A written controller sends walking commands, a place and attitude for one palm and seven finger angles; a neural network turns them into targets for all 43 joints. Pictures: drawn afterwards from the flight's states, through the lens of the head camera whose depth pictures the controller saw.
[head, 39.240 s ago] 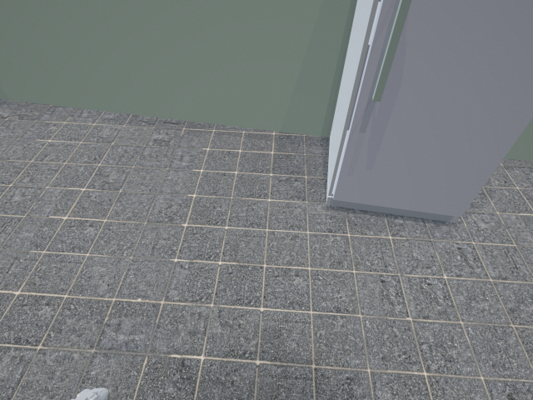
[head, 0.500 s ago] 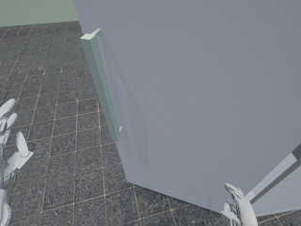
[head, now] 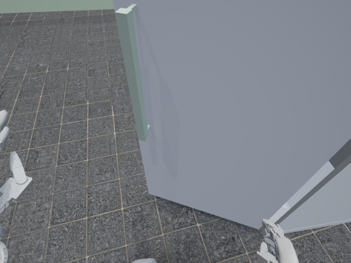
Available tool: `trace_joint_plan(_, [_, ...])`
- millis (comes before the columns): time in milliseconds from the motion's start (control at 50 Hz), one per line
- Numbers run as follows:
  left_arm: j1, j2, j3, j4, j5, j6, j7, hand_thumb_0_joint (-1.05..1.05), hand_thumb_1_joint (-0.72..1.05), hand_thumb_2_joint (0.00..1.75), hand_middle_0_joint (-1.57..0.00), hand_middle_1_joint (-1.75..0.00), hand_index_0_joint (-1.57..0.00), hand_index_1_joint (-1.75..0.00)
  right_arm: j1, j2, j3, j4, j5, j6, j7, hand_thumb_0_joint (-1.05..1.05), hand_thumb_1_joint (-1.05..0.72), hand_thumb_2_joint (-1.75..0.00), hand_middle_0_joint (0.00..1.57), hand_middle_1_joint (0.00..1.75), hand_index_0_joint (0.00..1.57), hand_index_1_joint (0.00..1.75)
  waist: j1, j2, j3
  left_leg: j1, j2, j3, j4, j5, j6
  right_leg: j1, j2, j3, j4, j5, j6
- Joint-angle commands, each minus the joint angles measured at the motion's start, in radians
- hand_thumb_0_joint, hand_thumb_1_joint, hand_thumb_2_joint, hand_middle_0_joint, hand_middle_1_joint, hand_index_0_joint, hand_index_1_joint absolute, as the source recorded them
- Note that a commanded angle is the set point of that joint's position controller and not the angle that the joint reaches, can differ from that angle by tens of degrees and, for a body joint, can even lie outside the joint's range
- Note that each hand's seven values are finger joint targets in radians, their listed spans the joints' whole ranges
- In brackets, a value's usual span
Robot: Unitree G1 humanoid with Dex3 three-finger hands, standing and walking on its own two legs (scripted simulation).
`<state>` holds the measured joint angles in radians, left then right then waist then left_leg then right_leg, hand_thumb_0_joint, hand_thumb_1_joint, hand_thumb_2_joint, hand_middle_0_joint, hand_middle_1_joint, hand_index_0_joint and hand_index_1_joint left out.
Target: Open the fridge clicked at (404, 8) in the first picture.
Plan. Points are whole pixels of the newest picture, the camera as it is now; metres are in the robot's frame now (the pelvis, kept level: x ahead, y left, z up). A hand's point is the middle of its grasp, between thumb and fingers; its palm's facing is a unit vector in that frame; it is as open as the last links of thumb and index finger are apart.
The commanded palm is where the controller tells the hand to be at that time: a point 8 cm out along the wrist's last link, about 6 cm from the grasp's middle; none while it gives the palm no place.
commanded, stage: step back with the hand held close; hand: left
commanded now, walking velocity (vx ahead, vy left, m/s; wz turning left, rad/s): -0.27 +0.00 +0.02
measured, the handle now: (139, 86) +0.52 +0.16 +0.11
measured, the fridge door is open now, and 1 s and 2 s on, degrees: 63 63 63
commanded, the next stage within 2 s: stop stepping back and stand still in 0.58 s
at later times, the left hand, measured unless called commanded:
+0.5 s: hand out of the picture +0.10 +0.28 +0.17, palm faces +0.53 -0.73 -0.44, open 7.4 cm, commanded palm +0.03 +0.31 +0.19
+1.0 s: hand out of the picture +0.04 +0.24 +0.16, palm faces +0.30 -0.82 -0.50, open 7.4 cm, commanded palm -0.03 +0.28 +0.19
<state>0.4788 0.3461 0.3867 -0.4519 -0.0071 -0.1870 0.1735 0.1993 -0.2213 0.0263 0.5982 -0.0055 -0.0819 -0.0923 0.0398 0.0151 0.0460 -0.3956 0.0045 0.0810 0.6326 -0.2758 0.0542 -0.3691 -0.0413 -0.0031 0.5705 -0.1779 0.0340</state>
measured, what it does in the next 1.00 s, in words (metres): walks backwards: right foot, then left foot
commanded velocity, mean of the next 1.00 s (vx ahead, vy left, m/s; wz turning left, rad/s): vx -0.18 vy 0.01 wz -0.04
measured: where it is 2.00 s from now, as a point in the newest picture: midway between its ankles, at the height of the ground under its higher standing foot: outside the picture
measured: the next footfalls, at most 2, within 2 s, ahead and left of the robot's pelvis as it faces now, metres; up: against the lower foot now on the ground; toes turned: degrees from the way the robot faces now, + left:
right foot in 0.64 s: -0.17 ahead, -0.11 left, +0.00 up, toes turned +0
left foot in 0.84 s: -0.15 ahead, +0.12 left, +0.00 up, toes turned -1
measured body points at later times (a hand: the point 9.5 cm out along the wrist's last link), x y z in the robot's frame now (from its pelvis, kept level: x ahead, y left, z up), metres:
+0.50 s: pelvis -0.09 +0.00 -0.01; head -0.07 +0.02 +0.44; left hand +0.07 +0.32 +0.19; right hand +0.12 -0.21 -0.08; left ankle +0.04 +0.10 -0.72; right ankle -0.08 -0.13 -0.68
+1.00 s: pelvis -0.19 +0.00 +0.01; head -0.17 +0.02 +0.46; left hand +0.02 +0.29 +0.18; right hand -0.06 -0.27 -0.06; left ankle -0.16 +0.08 -0.72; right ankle -0.23 -0.12 -0.72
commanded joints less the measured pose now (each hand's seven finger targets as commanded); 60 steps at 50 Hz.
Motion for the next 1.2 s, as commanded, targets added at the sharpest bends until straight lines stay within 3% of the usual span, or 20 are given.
trace_joint_plan(0, [-0.091,0.235,0.148,-0.260,0.007,-0.096,0.036,0.00,0.90,0.90,-0.20,-0.30,-0.20,-0.30,-0.097,-0.129,-0.057,-0.156,-0.002,-0.074,-0.024,0.00,-0.90,-0.90,0.20,0.30,0.20,0.30,-0.020,0.105,-0.130,-0.137,0.122,-0.187,-0.273,-0.300,0.025,0.163,-0.011,0.070,-0.014,-0.113,-0.045])
trace_joint_plan(140, [-0.010,0.262,0.230,-0.206,0.021,-0.130,0.023,0.00,0.90,0.90,-0.20,-0.30,-0.20,-0.30,-0.095,-0.143,-0.081,-0.174,0.002,-0.090,-0.015,0.00,-0.90,-0.90,0.20,0.30,0.20,0.30,-0.007,0.141,-0.101,-0.440,0.183,-0.231,-0.335,-0.507,0.062,0.393,0.062,0.040,0.168,-0.077,-0.035])
trace_joint_plan(200, [-0.007,0.249,0.178,-0.187,-0.011,-0.120,0.018,0.00,0.90,0.90,-0.20,-0.30,-0.20,-0.30,-0.079,-0.100,-0.068,-0.127,0.000,-0.085,-0.002,0.00,-0.90,-0.90,0.20,0.30,0.20,0.30,-0.037,-0.128,-0.067,-0.116,0.040,-0.104,0.011,-0.290,-0.026,-0.026,-0.140,0.350,-0.180,-0.125,-0.132])
trace_joint_plan(240, [-0.052,0.253,0.151,-0.219,-0.017,-0.101,0.026,0.00,0.90,0.90,-0.20,-0.30,-0.20,-0.30,-0.058,-0.086,-0.069,-0.088,-0.007,-0.071,0.009,0.00,-0.90,-0.90,0.20,0.30,0.20,0.30,-0.039,-0.225,-0.117,0.075,-0.001,-0.060,0.220,-0.157,-0.065,-0.150,-0.269,0.414,-0.282,-0.073,-0.195])
trace_joint_plan(300, [-0.106,0.260,0.136,-0.256,-0.015,-0.083,0.030,0.00,0.90,0.90,-0.20,-0.30,-0.20,-0.30,-0.086,-0.098,-0.060,-0.109,-0.003,-0.067,0.006,0.00,-0.90,-0.90,0.20,0.30,0.20,0.30,-0.046,-0.178,-0.127,0.100,0.036,-0.104,0.021,-0.073,-0.038,-0.118,-0.184,0.255,-0.145,0.055,-0.118])
trace_joint_plan(360, [-0.092,0.244,0.179,-0.274,0.005,-0.107,0.034,0.00,0.90,0.90,-0.20,-0.30,-0.20,-0.30,-0.130,-0.137,-0.071,-0.132,-0.012,-0.088,-0.028,0.00,-0.90,-0.90,0.20,0.30,0.20,0.30,-0.016,0.296,-0.130,-0.210,0.309,-0.369,-0.380,-0.107,0.094,0.136,0.095,0.025,0.365,-0.162,-0.003])
trace_joint_plan(420, [-0.053,0.264,0.222,-0.259,-0.005,-0.115,0.019,0.00,0.90,0.90,-0.20,-0.30,-0.20,-0.30,-0.111,-0.133,-0.108,-0.115,-0.008,-0.108,-0.005,0.00,-0.90,-0.90,0.20,0.30,0.20,0.30,-0.019,0.191,-0.194,-0.274,0.373,-0.350,-0.446,-0.335,0.133,0.197,0.131,0.060,0.669,-0.259,-0.007])
trace_joint_plan(560, [-0.093,0.199,0.107,-0.310,-0.047,-0.073,0.009,0.00,0.90,0.90,-0.20,-0.30,-0.20,-0.30,-0.125,-0.098,-0.079,-0.087,-0.013,-0.132,0.016,0.00,-0.90,-0.90,0.20,0.30,0.20,0.30,-0.008,0.236,-0.149,-0.003,0.236,-0.169,-0.414,-0.171,-0.022,0.169,0.102,-0.036,-0.007,-0.366,-0.064])
trace_joint_plan(580, [-0.121,0.210,0.107,-0.299,-0.047,-0.072,0.008,0.00,0.90,0.90,-0.20,-0.30,-0.20,-0.30,-0.128,-0.094,-0.079,-0.079,-0.011,-0.127,0.017,0.00,-0.90,-0.90,0.20,0.30,0.20,0.30,-0.008,0.136,-0.134,0.043,0.191,-0.123,-0.295,-0.148,-0.059,0.124,0.052,0.016,-0.222,-0.308,-0.092])
trace_joint_plan(620, [-0.182,0.302,0.126,-0.282,-0.031,-0.068,0.018,0.00,0.90,0.90,-0.20,-0.30,-0.20,-0.30,-0.142,-0.060,-0.067,-0.069,-0.002,-0.104,0.014,0.00,-0.90,-0.90,0.20,0.30,0.20,0.30,-0.006,-0.262,-0.108,0.048,0.010,-0.012,0.245,-0.131,-0.140,-0.089,-0.337,0.535,-0.445,-0.091,-0.246])
trace_joint_plan(660, [-0.166,0.323,0.158,-0.224,-0.007,-0.080,0.032,0.00,0.90,0.90,-0.20,-0.30,-0.20,-0.30,-0.158,-0.053,-0.049,-0.071,-0.021,-0.098,0.005,0.00,-0.90,-0.90,0.20,0.30,0.20,0.30,0.015,-0.212,-0.184,-0.153,-0.008,-0.049,0.429,-0.241,-0.114,0.181,-0.309,0.309,-0.206,0.795,-0.229])
trace_joint_plan(700, [-0.058,0.277,0.137,-0.199,-0.008,-0.024,0.010,0.00,0.90,0.90,-0.20,-0.30,-0.20,-0.30,-0.160,-0.053,-0.041,-0.128,0.011,-0.077,-0.007,0.00,-0.90,-0.90,0.20,0.30,0.20,0.30,-0.005,-0.245,-0.220,-0.143,-0.011,-0.009,0.278,-0.108,-0.099,0.366,-0.198,0.158,-0.048,0.997,-0.157])
trace_joint_plan(780, [0.047,0.242,0.133,-0.199,-0.033,0.009,0.012,0.00,0.90,0.90,-0.20,-0.30,-0.20,-0.30,-0.108,-0.093,-0.044,-0.125,0.021,-0.045,-0.013,0.00,-0.90,-0.90,0.20,0.30,0.20,0.30,-0.050,-0.054,-0.253,0.200,-0.009,0.027,-0.155,0.266,-0.051,0.253,-0.112,0.067,0.021,0.673,-0.072])
trace_joint_plan(820, [0.075,0.253,0.136,-0.269,-0.036,0.007,0.011,0.00,0.90,0.90,-0.20,-0.30,-0.20,-0.30,-0.090,-0.132,-0.064,-0.149,0.028,-0.048,-0.001,0.00,-0.90,-0.90,0.20,0.30,0.20,0.30,-0.030,0.088,-0.239,0.304,0.184,-0.150,-0.216,0.551,-0.002,0.085,-0.006,0.035,0.029,-0.054,-0.023])
trace_joint_plan(840, [0.094,0.262,0.139,-0.254,-0.034,0.005,0.006,0.00,0.90,0.90,-0.20,-0.30,-0.20,-0.30,-0.080,-0.138,-0.073,-0.156,0.034,-0.057,0.005,0.00,-0.90,-0.90,0.20,0.30,0.20,0.30,-0.023,0.087,-0.198,0.269,0.214,-0.192,-0.280,0.401,0.006,0.066,0.015,0.027,0.027,-0.272,-0.023])
trace_joint_plan(880, [0.098,0.278,0.183,-0.236,-0.034,-0.017,0.011,0.00,0.90,0.90,-0.20,-0.30,-0.20,-0.30,-0.094,-0.138,-0.064,-0.155,0.014,-0.074,0.000,0.00,-0.90,-0.90,0.20,0.30,0.20,0.30,-0.024,0.114,-0.126,0.210,0.214,-0.255,-0.335,0.357,0.018,0.045,0.052,-0.012,0.001,-0.235,-0.022])
trace_joint_plan(920, [0.053,0.323,0.199,-0.325,-0.023,-0.040,0.023,0.00,0.90,0.90,-0.20,-0.30,-0.20,-0.30,-0.075,-0.134,-0.060,-0.141,-0.023,-0.080,-0.002,0.00,-0.90,-0.90,0.20,0.30,0.20,0.30,-0.040,0.259,-0.177,0.320,0.211,-0.246,-0.284,0.778,-0.030,0.035,0.033,-0.030,0.041,-0.184,-0.026])
trace_joint_plan(1020, [0.123,0.295,0.197,-0.315,-0.034,-0.058,0.024,0.00,0.90,0.90,-0.20,-0.30,-0.20,-0.30,-0.080,-0.138,-0.073,-0.137,-0.006,-0.087,0.010,0.00,-0.90,-0.90,0.20,0.30,0.20,0.30,-0.037,0.117,-0.190,0.088,0.138,-0.134,-0.244,0.100,-0.015,0.266,0.008,0.003,-0.149,-0.087,-0.062])
trace_joint_plan(1100, [0.106,0.253,0.163,-0.186,-0.050,-0.056,0.022,0.00,0.90,0.90,-0.20,-0.30,-0.20,-0.30,-0.052,-0.121,-0.091,-0.083,-0.003,-0.048,0.011,0.00,-0.90,-0.90,0.20,0.30,0.20,0.30,-0.043,-0.186,-0.028,-0.052,0.024,-0.061,0.248,-0.176,-0.058,0.011,-0.286,0.461,-0.410,-0.549,-0.240])
trace_joint_plan(1180, [-0.056,0.226,0.122,-0.120,-0.029,-0.058,0.028,0.00,0.90,0.90,-0.20,-0.30,-0.20,-0.30,-0.031,-0.109,-0.071,-0.067,-0.003,-0.055,0.006,0.00,-0.90,-0.90,0.20,0.30,0.20,0.30,-0.068,-0.106,-0.052,0.064,0.061,-0.061,0.030,-0.107,-0.035,0.035,-0.211,0.236,-0.253,-0.296,-0.179])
